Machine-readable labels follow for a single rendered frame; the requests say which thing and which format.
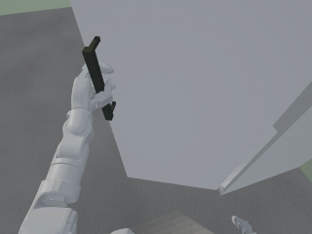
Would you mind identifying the robot right hand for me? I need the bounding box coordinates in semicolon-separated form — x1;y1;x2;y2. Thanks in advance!
232;215;256;234

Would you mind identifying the robot left upper arm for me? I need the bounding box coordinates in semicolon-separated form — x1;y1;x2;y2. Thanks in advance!
21;206;78;234

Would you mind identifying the robot left forearm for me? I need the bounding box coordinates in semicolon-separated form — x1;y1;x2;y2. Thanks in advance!
19;108;95;234

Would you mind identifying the robot left hand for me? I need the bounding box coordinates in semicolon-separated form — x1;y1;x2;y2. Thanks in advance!
71;62;116;113

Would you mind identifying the fridge door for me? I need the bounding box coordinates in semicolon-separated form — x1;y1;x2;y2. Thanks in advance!
69;0;312;190

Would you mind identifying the handle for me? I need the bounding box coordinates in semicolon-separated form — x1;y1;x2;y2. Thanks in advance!
82;36;116;121

